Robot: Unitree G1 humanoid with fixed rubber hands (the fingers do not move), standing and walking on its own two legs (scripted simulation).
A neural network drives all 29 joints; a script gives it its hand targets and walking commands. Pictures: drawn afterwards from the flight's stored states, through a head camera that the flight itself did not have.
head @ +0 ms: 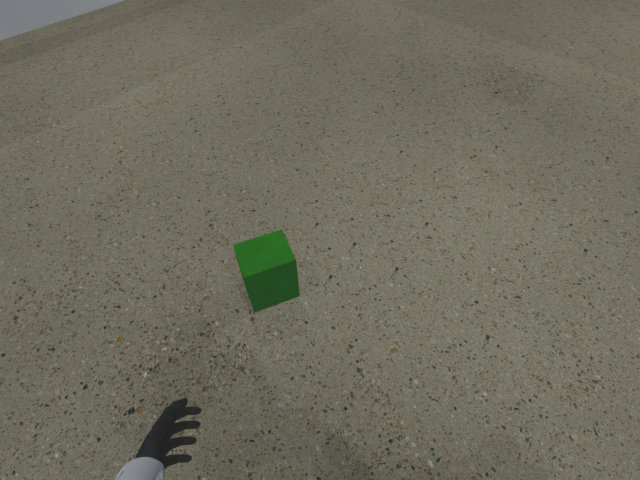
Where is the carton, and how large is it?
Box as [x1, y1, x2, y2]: [233, 230, 299, 311]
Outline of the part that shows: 282,230 275,231 233,245 254,311 299,295 295,259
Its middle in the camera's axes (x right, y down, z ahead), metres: -0.18 +0.13 +1.35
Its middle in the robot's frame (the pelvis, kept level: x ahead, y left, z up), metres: +0.85 +0.15 -0.65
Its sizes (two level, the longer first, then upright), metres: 0.173 0.140 0.229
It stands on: the floor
